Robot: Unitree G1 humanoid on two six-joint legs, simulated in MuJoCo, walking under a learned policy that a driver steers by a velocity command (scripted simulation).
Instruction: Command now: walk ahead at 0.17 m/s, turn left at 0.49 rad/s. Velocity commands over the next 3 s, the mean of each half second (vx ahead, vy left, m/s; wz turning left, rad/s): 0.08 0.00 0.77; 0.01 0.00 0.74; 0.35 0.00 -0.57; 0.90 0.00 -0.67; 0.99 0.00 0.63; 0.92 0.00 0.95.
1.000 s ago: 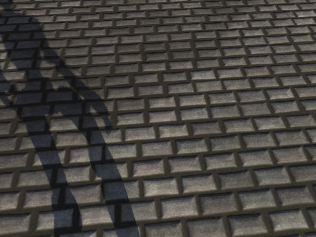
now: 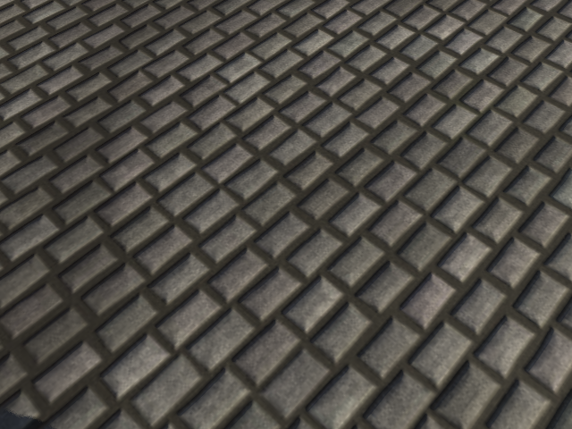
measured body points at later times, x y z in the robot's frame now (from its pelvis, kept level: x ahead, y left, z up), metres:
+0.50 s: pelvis +0.10 +0.08 +0.01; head +0.14 +0.13 +0.45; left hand +0.18 +0.41 -0.10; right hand +0.35 -0.14 -0.07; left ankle +0.11 +0.17 -0.73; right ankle +0.19 -0.07 -0.66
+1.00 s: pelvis +0.15 +0.06 +0.01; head +0.19 +0.07 +0.46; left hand +0.03 +0.34 -0.09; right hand +0.48 +0.01 -0.08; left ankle +0.03 +0.16 -0.68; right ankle +0.25 -0.01 -0.73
